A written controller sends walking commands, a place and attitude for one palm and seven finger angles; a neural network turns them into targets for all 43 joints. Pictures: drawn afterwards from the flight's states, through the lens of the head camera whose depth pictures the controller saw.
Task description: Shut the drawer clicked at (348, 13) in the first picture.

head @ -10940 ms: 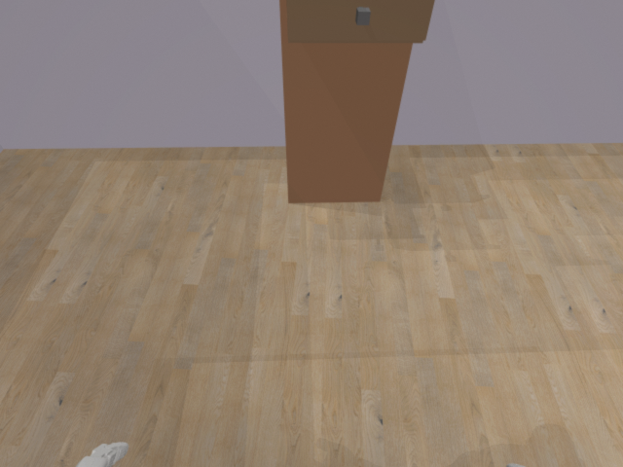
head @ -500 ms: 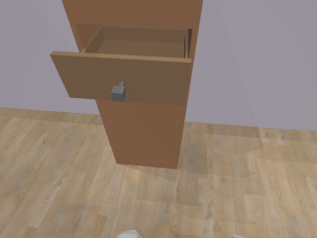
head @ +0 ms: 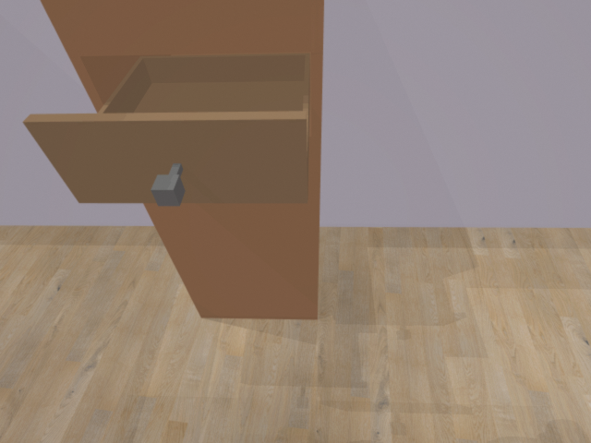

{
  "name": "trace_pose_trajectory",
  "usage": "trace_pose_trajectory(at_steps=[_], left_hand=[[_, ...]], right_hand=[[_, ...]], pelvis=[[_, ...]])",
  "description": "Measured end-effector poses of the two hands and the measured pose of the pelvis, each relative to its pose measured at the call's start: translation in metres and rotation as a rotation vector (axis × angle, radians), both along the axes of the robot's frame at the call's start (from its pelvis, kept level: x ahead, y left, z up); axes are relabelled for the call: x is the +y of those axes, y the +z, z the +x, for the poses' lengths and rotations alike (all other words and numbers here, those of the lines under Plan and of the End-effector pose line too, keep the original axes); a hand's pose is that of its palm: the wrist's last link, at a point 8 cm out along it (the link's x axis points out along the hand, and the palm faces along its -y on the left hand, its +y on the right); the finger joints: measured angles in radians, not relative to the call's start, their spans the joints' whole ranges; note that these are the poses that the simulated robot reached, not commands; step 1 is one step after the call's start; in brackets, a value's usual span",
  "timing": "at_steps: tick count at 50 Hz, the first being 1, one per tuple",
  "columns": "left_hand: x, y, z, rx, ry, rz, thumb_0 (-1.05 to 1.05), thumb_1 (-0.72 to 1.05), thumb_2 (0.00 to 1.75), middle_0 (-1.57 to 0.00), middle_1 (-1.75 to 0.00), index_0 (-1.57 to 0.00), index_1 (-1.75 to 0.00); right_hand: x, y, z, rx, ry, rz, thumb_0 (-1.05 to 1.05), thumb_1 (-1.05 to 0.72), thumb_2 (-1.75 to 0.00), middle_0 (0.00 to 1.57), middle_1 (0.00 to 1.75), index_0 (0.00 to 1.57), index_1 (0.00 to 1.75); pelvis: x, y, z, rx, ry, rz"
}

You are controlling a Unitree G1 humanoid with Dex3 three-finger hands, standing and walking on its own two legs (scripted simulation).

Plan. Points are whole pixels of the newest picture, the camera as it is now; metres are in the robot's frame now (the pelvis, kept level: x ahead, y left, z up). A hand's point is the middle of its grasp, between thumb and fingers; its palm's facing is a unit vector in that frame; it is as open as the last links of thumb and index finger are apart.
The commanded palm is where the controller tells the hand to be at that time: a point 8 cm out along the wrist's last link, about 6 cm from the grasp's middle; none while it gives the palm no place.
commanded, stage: come to a stop and stand still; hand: left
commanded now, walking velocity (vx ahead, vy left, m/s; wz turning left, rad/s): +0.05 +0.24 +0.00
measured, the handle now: (171, 182) +0.42 +0.21 +0.13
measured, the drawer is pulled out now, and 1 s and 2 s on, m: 0.19 0.19 0.19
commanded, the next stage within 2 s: look again from close up in 0.70 s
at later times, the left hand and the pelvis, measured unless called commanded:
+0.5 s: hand out of the picture -0.06 +0.22 -0.16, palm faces +0.09 -0.97 -0.21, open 7.4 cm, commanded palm none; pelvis -0.06 +0.03 +0.01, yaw +0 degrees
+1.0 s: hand out of the picture +0.01 +0.19 -0.17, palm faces -0.01 -0.97 -0.24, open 7.2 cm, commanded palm none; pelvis -0.02 +0.01 +0.00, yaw -1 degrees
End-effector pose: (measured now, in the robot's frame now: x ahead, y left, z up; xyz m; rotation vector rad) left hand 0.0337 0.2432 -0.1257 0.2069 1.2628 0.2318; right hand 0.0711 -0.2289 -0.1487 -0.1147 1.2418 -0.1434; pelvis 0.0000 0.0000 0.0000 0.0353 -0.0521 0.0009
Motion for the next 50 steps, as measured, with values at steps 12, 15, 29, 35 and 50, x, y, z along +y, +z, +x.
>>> trace_pose_trajectory(at_steps=[12, 15, 29, 35, 50], left_hand=[[-0.016, 0.025, -0.014, -0.046, 0.015, 0.0, 0.0, 0.9, 0.9, -0.2, -0.29, -0.2, -0.3], [-0.011, 0.023, -0.031, -0.027, 0.03, -0.005, 0.0, 0.9, 0.9, -0.2, -0.3, -0.2, -0.3], [0.026, -0.006, -0.103, 0.139, 0.053, -0.114, 0.0, 0.91, 0.9, -0.2, -0.29, -0.2, -0.3], [0.018, -0.009, -0.094, 0.164, 0.029, -0.135, 0.0, 0.91, 0.9, -0.2, -0.29, -0.2, -0.3], [-0.008, -0.013, -0.026, 0.108, -0.043, -0.046, 0.01, 0.94, 0.9, -0.2, -0.29, -0.2, -0.3]], right_hand=[[-0.022, 0.006, -0.085, 0.181, 0.006, 0.009, 0.0, -0.91, -0.9, 0.19, 0.3, 0.19, 0.29], [-0.018, 0.009, -0.099, 0.203, 0.016, 0.003, 0.01, -0.91, -0.9, 0.19, 0.3, 0.19, 0.29], [0.051, 0.029, -0.162, 0.198, -0.04, -0.024, 0.0, -0.9, -0.9, 0.19, 0.3, 0.19, 0.29], [0.07, 0.028, -0.176, 0.254, -0.07, 0.01, 0.01, -0.9, -0.9, 0.2, 0.3, 0.2, 0.3], [0.039, -0.005, -0.118, 0.199, -0.064, 0.054, 0.01, -0.91, -0.9, 0.2, 0.3, 0.19, 0.29]], pelvis=[[-0.01, 0.017, -0.027, 0.042, 0.019, 0.021], [-0.005, 0.018, -0.036, 0.048, 0.019, 0.02], [0.036, 0.019, -0.054, 0.045, 0.004, -0.048], [0.035, 0.019, -0.045, 0.059, -0.011, -0.027], [0.009, -0.001, -0.015, 0.075, -0.019, -0.039]])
